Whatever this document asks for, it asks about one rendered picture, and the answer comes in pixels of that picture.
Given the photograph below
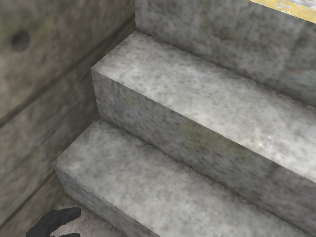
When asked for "robot left hand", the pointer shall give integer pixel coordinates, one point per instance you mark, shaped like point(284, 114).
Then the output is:
point(54, 219)

